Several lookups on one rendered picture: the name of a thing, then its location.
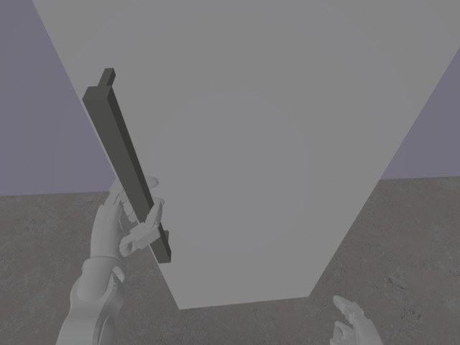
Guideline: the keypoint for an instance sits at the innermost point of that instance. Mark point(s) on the handle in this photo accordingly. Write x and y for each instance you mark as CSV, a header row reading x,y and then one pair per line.
x,y
104,111

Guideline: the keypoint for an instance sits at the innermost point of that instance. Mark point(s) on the left robot forearm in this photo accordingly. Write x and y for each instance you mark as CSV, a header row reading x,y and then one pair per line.
x,y
95,300

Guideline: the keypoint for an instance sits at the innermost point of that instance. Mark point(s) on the robot right hand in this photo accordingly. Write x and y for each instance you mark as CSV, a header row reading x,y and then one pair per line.
x,y
364,331

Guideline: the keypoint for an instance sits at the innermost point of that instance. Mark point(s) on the robot left hand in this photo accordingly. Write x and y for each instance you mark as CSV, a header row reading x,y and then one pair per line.
x,y
114,220

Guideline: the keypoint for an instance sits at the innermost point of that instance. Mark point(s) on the fridge door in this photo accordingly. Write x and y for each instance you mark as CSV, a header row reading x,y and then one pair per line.
x,y
267,123

